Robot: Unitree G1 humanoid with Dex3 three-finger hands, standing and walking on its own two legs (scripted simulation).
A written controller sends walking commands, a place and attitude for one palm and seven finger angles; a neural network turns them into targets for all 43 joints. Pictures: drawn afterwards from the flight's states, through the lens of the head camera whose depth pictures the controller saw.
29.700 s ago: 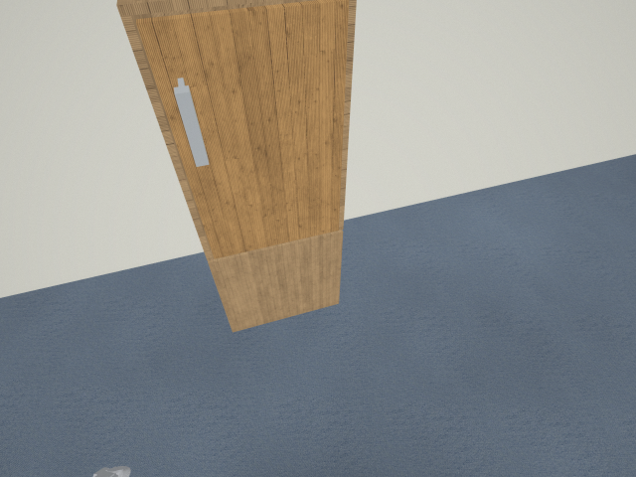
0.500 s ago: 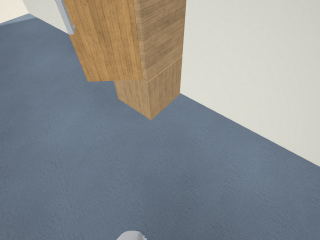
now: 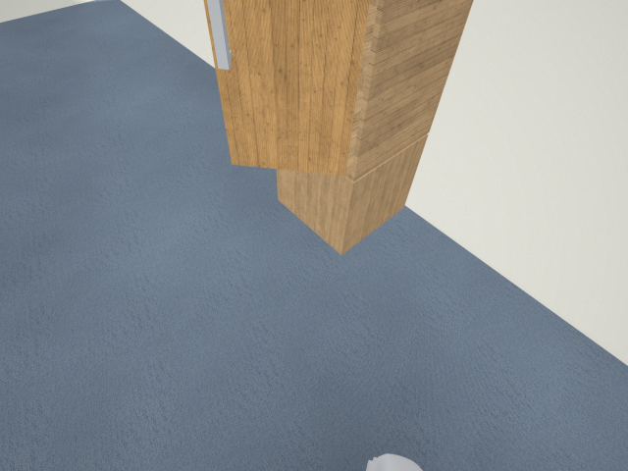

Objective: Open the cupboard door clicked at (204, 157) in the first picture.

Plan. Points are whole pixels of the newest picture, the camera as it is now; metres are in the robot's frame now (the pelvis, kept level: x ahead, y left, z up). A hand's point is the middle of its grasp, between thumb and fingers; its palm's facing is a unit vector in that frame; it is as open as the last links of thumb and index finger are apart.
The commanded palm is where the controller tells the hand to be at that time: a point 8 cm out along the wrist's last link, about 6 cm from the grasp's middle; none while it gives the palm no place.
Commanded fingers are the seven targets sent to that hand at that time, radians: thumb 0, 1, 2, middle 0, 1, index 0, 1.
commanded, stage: take the last steps up to it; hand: left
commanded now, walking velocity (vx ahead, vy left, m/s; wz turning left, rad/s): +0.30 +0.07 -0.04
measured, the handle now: (222, 28) +0.94 +0.30 +0.09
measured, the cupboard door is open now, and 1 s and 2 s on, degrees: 42 42 42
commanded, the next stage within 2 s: come to a stop and stand still in 0.64 s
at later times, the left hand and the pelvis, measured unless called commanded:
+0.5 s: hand (222, 380) +0.26 +0.17 -0.16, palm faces +0.06 -0.97 -0.23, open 7.1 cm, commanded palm none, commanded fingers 0.00 0.90 0.90 -0.20 -0.30 -0.20 -0.30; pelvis +0.19 -0.02 +0.00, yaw +0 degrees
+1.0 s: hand (201, 328) +0.36 +0.24 -0.19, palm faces +0.03 -0.99 -0.16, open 7.4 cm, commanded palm none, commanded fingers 0.00 0.90 0.90 -0.20 -0.30 -0.20 -0.30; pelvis +0.33 +0.06 +0.00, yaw -3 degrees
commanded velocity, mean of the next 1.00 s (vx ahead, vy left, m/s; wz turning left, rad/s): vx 0.10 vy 0.00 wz -0.01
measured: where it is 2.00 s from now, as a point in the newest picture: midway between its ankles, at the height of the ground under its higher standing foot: (314, 439)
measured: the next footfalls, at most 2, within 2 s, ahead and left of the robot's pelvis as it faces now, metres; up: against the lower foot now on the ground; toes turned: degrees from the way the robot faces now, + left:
right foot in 0.30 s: +0.24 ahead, -0.10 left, +0.00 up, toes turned -9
left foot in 0.76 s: +0.41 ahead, +0.15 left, +0.00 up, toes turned +6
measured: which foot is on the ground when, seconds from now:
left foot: down 0.00-0.32, up 0.34-0.74, down 0.76-1.00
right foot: up 0.00-0.28, down 0.30-0.76, up 0.78-1.00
